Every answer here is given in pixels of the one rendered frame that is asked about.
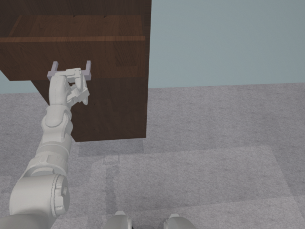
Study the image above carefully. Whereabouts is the robot left forearm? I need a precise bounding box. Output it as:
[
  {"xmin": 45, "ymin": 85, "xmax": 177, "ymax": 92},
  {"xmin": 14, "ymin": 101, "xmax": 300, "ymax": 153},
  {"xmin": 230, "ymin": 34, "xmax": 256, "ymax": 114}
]
[{"xmin": 9, "ymin": 104, "xmax": 73, "ymax": 215}]

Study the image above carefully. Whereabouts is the handle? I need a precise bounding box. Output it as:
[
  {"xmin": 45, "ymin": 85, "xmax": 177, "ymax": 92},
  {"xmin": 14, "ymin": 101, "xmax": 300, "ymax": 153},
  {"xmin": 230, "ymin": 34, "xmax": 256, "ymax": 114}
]
[{"xmin": 47, "ymin": 61, "xmax": 91, "ymax": 81}]

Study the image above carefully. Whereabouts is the left robot shin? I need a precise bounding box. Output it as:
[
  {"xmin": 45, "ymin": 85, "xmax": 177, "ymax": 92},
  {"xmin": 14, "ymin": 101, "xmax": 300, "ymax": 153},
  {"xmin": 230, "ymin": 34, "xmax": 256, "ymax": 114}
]
[{"xmin": 115, "ymin": 211, "xmax": 125, "ymax": 215}]

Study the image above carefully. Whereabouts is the cabinet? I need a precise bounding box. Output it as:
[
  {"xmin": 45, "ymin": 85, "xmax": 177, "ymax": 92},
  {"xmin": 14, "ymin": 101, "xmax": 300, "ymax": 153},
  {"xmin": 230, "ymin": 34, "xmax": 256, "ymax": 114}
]
[{"xmin": 0, "ymin": 0, "xmax": 152, "ymax": 142}]

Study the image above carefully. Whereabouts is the left robot thigh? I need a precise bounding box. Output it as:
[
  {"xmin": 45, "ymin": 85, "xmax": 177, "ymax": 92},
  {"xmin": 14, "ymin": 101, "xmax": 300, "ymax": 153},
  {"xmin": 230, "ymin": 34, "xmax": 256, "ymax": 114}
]
[{"xmin": 103, "ymin": 215, "xmax": 132, "ymax": 229}]

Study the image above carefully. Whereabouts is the robot left upper arm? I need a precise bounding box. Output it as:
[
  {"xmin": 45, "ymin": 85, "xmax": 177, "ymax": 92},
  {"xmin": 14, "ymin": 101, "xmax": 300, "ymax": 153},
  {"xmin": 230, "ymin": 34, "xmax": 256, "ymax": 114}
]
[{"xmin": 0, "ymin": 174, "xmax": 70, "ymax": 229}]

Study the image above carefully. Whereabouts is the robot left hand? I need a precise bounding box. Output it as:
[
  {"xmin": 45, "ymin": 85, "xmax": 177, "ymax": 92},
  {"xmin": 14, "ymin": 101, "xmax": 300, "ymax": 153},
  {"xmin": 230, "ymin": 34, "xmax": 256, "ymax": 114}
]
[{"xmin": 49, "ymin": 68, "xmax": 90, "ymax": 110}]

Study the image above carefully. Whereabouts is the drawer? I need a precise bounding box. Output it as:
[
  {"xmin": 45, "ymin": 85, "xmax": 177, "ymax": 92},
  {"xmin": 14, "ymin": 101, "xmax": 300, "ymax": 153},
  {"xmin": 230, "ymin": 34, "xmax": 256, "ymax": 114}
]
[{"xmin": 0, "ymin": 15, "xmax": 145, "ymax": 81}]

